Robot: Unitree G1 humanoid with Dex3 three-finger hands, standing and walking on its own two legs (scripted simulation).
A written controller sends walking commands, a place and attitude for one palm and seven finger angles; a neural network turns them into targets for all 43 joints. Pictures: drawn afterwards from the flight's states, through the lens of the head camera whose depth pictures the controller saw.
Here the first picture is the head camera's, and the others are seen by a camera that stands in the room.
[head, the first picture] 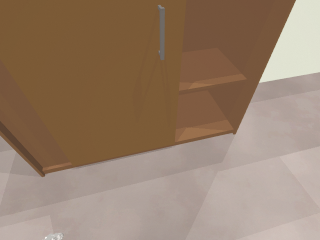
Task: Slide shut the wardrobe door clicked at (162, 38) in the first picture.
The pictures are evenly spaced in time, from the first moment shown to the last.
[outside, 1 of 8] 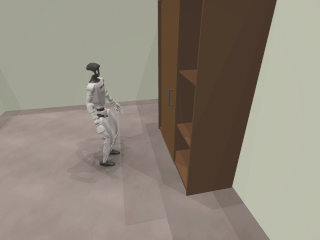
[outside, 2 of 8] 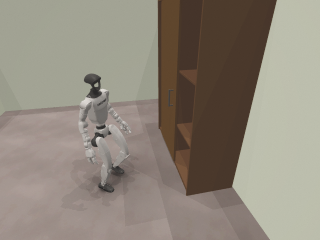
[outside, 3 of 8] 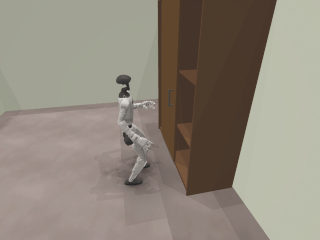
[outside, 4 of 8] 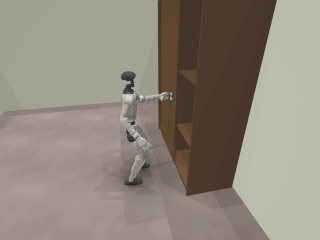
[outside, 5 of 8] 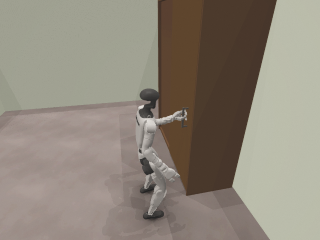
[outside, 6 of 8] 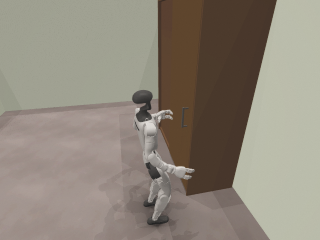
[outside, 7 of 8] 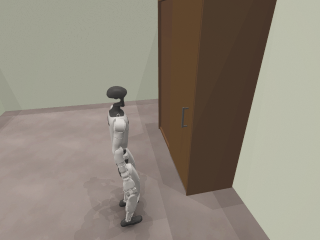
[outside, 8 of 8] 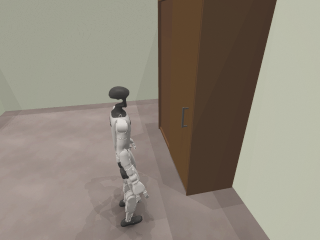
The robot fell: no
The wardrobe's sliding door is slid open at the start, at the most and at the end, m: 0.50 0.50 0.00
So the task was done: yes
